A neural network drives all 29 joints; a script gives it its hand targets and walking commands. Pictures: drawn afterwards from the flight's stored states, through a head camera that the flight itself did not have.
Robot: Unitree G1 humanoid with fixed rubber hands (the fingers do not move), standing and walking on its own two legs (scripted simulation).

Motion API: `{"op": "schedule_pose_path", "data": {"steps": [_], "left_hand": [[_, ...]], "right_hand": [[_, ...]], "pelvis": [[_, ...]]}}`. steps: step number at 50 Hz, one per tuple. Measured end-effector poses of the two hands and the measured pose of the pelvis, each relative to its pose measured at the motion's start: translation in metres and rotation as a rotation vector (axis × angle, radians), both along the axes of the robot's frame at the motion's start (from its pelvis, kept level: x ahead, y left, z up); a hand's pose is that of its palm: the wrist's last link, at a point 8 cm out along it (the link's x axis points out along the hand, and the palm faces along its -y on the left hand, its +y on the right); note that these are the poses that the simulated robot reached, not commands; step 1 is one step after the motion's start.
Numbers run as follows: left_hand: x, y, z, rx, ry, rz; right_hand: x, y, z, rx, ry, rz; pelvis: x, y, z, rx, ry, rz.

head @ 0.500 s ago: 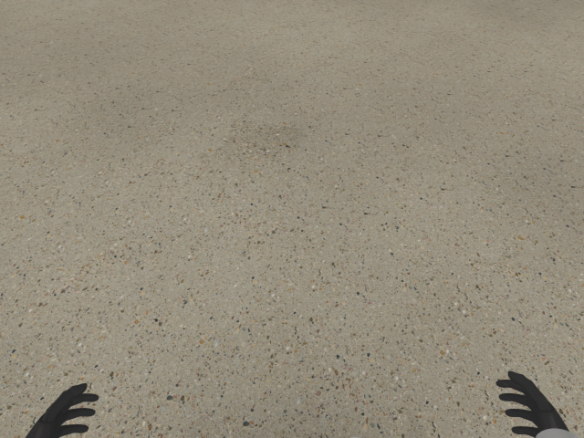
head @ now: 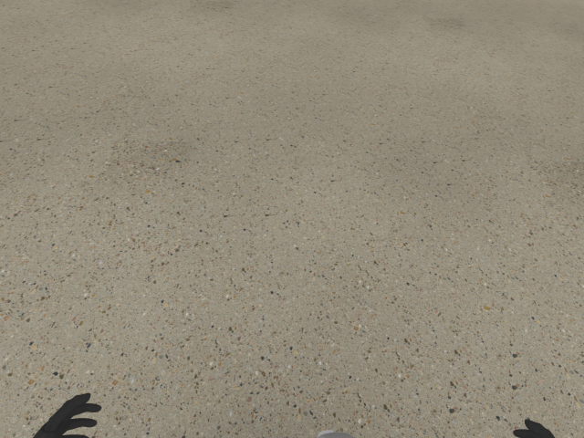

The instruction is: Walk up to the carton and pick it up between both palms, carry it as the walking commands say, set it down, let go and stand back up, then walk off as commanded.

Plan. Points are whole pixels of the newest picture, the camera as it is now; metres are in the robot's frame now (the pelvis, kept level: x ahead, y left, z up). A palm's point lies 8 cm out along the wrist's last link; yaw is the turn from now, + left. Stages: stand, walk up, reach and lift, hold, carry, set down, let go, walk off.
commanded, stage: walk up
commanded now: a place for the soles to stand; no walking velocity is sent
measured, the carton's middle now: out of the picture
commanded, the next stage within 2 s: none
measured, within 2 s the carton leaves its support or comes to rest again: neither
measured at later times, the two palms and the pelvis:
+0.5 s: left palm (193, 347) +0.27 +0.14 -0.05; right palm out of the picture -0.08 -0.46 -0.09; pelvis -0.02 -0.10 +0.00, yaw -23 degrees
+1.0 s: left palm (389, 303) +0.34 -0.16 -0.04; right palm out of the picture -0.31 -0.49 -0.04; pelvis -0.04 -0.19 -0.01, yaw -51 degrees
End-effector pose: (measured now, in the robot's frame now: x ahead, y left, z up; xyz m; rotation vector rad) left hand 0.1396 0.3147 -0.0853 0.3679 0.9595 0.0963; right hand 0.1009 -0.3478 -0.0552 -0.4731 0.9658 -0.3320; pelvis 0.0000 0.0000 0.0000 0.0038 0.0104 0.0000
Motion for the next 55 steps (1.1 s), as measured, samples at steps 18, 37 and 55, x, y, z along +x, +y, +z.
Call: {"op": "schedule_pose_path", "data": {"steps": [18, 37, 55], "left_hand": [[0.117, -0.135, 0.018, 0.049, -0.066, -0.343], [0.174, -0.278, 0.013, -0.006, -0.033, -0.706], [0.186, -0.520, 0.047, -0.043, -0.176, -1.077]], "right_hand": [[-0.154, -0.120, -0.019, -0.016, 0.098, -0.345], [-0.258, -0.121, 0.010, -0.053, 0.015, -0.659], [-0.440, -0.148, -0.009, -0.002, 0.108, -1.016]], "pelvis": [[-0.010, -0.078, -0.014, -0.001, 0.018, -0.281], [-0.013, -0.119, 0.001, 0.001, 0.018, -0.661], [-0.054, -0.211, -0.009, 0.010, 0.017, -0.988]]}}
